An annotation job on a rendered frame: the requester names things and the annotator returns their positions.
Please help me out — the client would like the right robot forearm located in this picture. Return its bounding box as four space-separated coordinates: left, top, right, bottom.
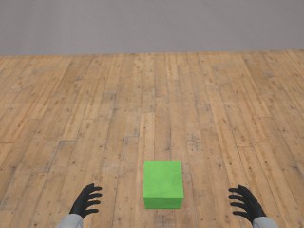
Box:
253 217 278 228

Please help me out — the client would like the robot right hand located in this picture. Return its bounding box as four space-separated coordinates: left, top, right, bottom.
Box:
228 185 267 226

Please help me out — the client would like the robot left hand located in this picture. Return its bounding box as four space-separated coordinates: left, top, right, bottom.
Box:
69 183 103 219

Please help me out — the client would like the left robot forearm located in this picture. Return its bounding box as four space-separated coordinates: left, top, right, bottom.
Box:
55 214 84 228

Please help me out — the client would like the carton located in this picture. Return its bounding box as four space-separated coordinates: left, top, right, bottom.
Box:
142 161 184 209

